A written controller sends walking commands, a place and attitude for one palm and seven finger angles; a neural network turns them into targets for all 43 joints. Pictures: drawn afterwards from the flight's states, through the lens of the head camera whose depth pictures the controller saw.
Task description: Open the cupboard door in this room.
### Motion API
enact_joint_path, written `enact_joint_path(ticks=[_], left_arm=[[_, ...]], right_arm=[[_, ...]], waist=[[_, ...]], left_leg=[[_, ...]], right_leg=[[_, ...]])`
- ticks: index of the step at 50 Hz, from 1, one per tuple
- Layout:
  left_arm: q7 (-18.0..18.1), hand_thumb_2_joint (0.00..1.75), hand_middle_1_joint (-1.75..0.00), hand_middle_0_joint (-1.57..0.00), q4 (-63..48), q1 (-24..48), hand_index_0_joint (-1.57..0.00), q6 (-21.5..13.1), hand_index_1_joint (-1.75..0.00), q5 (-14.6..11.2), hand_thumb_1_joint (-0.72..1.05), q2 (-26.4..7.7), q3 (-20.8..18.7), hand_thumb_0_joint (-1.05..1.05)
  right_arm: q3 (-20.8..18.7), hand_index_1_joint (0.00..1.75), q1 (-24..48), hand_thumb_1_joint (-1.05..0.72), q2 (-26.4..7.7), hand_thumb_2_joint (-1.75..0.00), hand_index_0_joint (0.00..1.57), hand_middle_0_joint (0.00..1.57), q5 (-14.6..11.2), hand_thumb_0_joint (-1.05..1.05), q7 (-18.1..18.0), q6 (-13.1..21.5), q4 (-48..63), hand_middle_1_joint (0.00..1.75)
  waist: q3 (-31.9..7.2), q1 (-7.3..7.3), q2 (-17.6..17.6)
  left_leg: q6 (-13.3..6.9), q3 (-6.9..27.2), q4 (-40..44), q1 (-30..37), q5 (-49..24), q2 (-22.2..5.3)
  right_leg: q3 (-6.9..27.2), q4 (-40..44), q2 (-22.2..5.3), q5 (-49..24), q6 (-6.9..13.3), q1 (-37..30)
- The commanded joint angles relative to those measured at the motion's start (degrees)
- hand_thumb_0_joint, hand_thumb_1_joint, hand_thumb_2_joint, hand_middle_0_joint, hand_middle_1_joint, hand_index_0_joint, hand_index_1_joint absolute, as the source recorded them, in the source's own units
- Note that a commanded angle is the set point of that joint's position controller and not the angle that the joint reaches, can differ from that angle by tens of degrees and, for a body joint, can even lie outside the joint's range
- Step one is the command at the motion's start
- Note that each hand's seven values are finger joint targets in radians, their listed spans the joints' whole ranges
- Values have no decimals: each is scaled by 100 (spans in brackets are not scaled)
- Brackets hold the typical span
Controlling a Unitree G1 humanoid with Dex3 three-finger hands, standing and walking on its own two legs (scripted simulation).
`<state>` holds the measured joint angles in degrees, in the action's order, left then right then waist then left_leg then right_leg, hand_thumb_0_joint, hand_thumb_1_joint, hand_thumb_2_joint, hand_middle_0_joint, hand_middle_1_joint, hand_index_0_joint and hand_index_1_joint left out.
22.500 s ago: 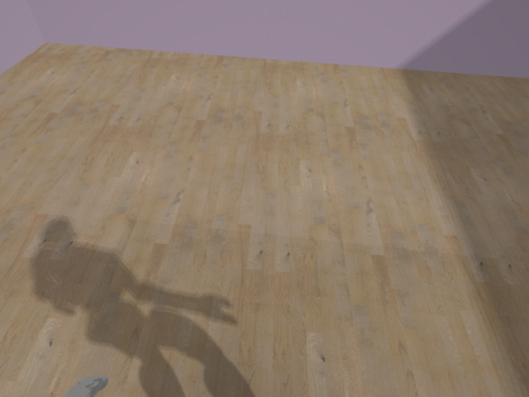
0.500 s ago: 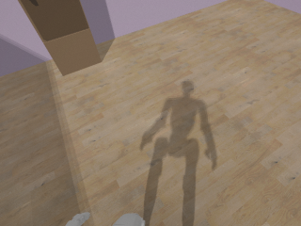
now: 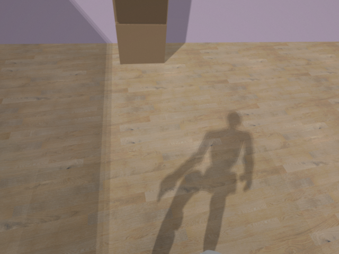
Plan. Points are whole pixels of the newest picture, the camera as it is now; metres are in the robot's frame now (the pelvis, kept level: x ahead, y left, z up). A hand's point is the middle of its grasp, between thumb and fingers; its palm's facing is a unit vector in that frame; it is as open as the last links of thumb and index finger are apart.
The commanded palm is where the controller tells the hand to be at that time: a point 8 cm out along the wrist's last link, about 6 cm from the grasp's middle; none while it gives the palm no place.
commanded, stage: turn or walk to find it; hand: left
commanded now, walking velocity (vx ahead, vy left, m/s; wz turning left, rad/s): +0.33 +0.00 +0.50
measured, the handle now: out of the picture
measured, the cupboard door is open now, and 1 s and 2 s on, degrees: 0 0 0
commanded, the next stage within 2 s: stand and wait in 1.92 s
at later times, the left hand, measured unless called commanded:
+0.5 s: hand (119, 218) +0.23 +0.15 -0.14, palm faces +0.21 -0.95 -0.24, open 7.4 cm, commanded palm none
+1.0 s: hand (121, 242) +0.18 +0.14 -0.18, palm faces +0.48 -0.86 -0.14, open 7.4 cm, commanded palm none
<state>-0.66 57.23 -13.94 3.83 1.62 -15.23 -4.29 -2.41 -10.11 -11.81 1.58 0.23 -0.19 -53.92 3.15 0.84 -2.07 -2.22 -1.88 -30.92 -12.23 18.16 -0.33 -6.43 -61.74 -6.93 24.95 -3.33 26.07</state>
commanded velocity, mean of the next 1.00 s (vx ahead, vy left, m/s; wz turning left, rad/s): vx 0.36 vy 0.00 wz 0.29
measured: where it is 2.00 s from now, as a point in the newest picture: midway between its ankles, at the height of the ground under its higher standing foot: (140, 167)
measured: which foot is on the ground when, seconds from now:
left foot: down 0.00-0.38, up 0.40-0.90, down 0.92-1.00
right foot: up 0.00-0.36, down 0.38-0.92, up 0.94-1.00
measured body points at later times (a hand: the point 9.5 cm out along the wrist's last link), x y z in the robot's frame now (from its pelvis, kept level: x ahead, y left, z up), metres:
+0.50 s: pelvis +0.15 -0.05 +0.00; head +0.18 -0.08 +0.44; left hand +0.22 +0.20 -0.12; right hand +0.16 -0.30 -0.17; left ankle +0.04 +0.07 -0.65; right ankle +0.19 -0.14 -0.74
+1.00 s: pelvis +0.34 +0.05 -0.02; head +0.38 +0.07 +0.43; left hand +0.15 +0.18 -0.16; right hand +0.55 -0.10 -0.16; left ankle +0.36 +0.14 -0.74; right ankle +0.24 -0.13 -0.65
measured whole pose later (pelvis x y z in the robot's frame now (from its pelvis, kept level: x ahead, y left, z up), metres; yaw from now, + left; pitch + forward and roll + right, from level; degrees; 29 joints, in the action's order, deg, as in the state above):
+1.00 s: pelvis +0.34 +0.05 -0.02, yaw +23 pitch -1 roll +0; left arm -0.1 66.8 -26.1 -1.4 0.7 -6.9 -0.4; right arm -1.9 -3.7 -9.8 1.4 0.8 3.5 -56.1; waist 6.8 3.8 -0.1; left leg -4.9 -8.2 -37.9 -21.6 15.8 -0.3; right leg -7.4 -64.2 -7.7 28.2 -1.0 12.1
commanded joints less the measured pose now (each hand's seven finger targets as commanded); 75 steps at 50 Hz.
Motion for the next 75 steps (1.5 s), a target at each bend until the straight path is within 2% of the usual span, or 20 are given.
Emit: enact_joint_path(ticks=[1, 12, 17, 18, 19, 20, 23, 28, 40, 42, 44, 45, 46, 47, 51, 56, 66, 70, 72, 75], left_arm=[[-119, 90, -30, -20, -588, 499, -20, -380, -30, -6, 90, -379, -51, 0], [-139, 90, -30, -20, -1101, 1501, -20, -531, -30, -51, 90, -229, 36, 0], [-140, 90, -30, -20, -796, 514, -20, -653, -30, -60, 90, -212, -2, 0], [-102, 90, -30, -20, -530, -324, -20, -731, -30, -43, 90, -522, -69, 0], [1, 90, -30, -20, -304, -1201, -20, -805, -30, 39, 90, -1221, -230, 0], [71, 90, -30, -20, -228, -1423, -20, -761, -30, -51, 90, -1415, -253, 0], [77, 90, -30, -20, -391, -321, -20, -819, -30, -52, 90, -696, -104, 0], [80, 90, -30, -20, -197, -391, -20, -921, -30, -23, 90, -44, 101, 0], [192, 90, -30, -20, 555, -1588, -20, -915, -30, 0, 90, -130, 205, 0], [186, 90, -30, -20, 605, -1589, -20, -887, -30, -13, 90, -266, 176, 0], [177, 90, -30, -20, 602, -1321, -20, -879, -30, -62, 90, -474, 157, 0], [142, 90, -30, -20, 539, -1237, -20, -876, -30, -106, 90, -361, 162, 0], [65, 90, -30, -20, 391, -1546, -20, -868, -30, -166, 90, 18, 214, 0], [91, 90, -30, -20, 203, -1178, -20, -868, -30, -148, 90, 5, 250, 0], [45, 90, -30, -20, 294, -499, -20, -719, -30, -38, 90, 253, 174, 0], [2, 90, -30, -20, 172, -632, -20, -485, -30, 12, 90, 431, 119, 0], [-113, 90, -30, -20, -586, 1262, -20, -575, -30, -32, 90, 218, 131, 0], [-68, 90, -30, -20, -130, -392, -20, -722, -30, -10, 90, -191, 12, 0], [39, 90, -30, -20, 330, -1795, -20, -795, -30, -20, 90, -1237, -230, 0], [79, 90, -30, -20, 72, -605, -20, -776, -30, -120, 90, -630, -94, 0]], right_arm=[[-238, 30, -469, -90, -1082, -90, 20, 20, -44, 0, -77, 210, 171, 30], [-322, 30, -1237, -90, -1020, -90, 20, 20, -19, 0, -78, 320, -98, 30], [-319, 30, -978, -90, -966, -90, 20, 20, -17, 0, -99, 295, -157, 30], [-303, 30, -948, -90, -862, -90, 20, 20, -62, 0, -76, 329, -160, 30], [-220, 30, -1098, -90, -409, -90, 20, 20, -116, 0, -24, 383, -41, 30], [-216, 30, -856, -90, -497, -90, 20, 20, -107, 0, -20, 351, 171, 30], [-279, 30, -524, -90, -474, -90, 20, 20, -24, 0, 96, 267, -13, 30], [-241, 30, -828, -90, -146, -90, 20, 20, -1, 0, 167, 42, -298, 30], [3, 30, 1121, -90, 42, -90, 20, 20, -13, 0, 256, 157, 209, 30], [5, 30, 861, -90, -54, -90, 20, 20, 0, 0, 207, 218, 150, 30], [-85, 30, -334, -90, -317, -90, 20, 20, 24, 0, 117, 298, -193, 30], [-215, 30, -1247, -90, -784, -90, 20, 20, 53, 0, 63, 320, -413, 30], [-401, 30, -1811, -90, -1454, -90, 20, 20, 77, 0, -11, 354, -570, 30], [-426, 30, -1993, -90, -1650, -90, 20, 20, -63, 0, -63, 313, -648, 30], [-194, 30, -707, -90, -671, -90, 20, 20, -45, 0, -104, 444, -426, 30], [-185, 30, -645, -90, -330, -90, 20, 20, -59, 0, -105, 547, -429, 30], [-213, 30, -1370, -90, -609, -90, 20, 20, -1, 0, -138, 519, -685, 30], [-211, 30, -1272, -90, -723, -90, 20, 20, -34, 0, -126, 489, -736, 30], [-101, 30, -1537, -90, -246, -90, 20, 20, -126, 0, -68, 499, -532, 30], [-172, 30, -700, -90, -293, -90, 20, 20, -128, 0, -37, 405, -496, 30]], waist=[[21, -215, 920], [164, -462, 1036], [-276, 41, 790], [-725, 418, 205], [-1435, 718, -1438], [-1352, 708, -1638], [-38, 256, -699], [157, -131, -713], [505, 295, -450], [180, 164, -510], [-619, -460, -491], [-1232, -851, 111], [-1864, -897, 1628], [-1980, -956, 1415], [-13, -289, 256], [129, 77, 845], [372, -313, 804], [-514, 522, 230], [-1795, 709, -1715], [-483, 439, -335]], left_leg=[[-600, 1698, 1939, 526, 35, -1214], [-951, 2098, 1765, 962, -971, -1260], [-526, 1695, 594, -144, -1592, -789], [-294, 1431, -388, -795, -1353, -465], [44, 706, -2212, -2129, 479, 196], [72, 547, -3344, -2677, 1579, 250], [51, 664, -4364, -2798, 113, -415], [292, 390, -4063, -2505, -919, -453], [153, -470, -979, -2352, -865, -456], [-20, -730, -603, -1720, -528, -175], [-202, -876, 11, 13, -781, 189], [-343, -260, 123, 1706, -1299, -271], [-971, 2146, 319, 3334, -2173, -1951], [-1349, 2830, 785, 3506, -2877, -2505], [-828, 1320, 1542, 542, -2006, -1883], [-792, 520, 2089, -101, -1506, -1404], [-652, 370, 1619, 1106, -3062, -1433], [-277, 73, -564, 571, -4152, -1084], [152, -211, -3894, -1919, 1298, 214], [62, 451, -4782, -2416, 360, -522]], right_leg=[[379, -336, -27, -750, -108, 1072], [373, 1528, -5, -713, -294, 1136], [-19, 3295, 436, -1321, -138, -1475], [335, 3683, 118, -1480, -16, -2893], [2136, 4130, -1616, -788, 462, -4403], [3406, 4666, -2478, -683, 807, -4127], [2543, 5136, -1921, 752, 706, -2226], [290, 5091, -1088, -1480, 402, -1719], [-350, 4807, -1209, -4175, 850, -2994], [-498, 4208, -1250, -5361, 864, -3259], [-835, 2576, -1092, -6136, 650, -2906], [-862, 1253, -807, -4710, 451, -1774], [-784, -544, 154, -411, 166, 211], [0, -1410, 281, 853, 265, 891], [505, -1175, -383, -290, 220, 746], [380, -317, -385, -1157, 44, 625], [5, 2354, -6, -1522, 187, 603], [-104, 3298, 344, -1754, 483, -2087], [3098, 3890, -2128, -3309, 1330, -4549], [2263, 4464, -1786, -2017, 1199, -2796]])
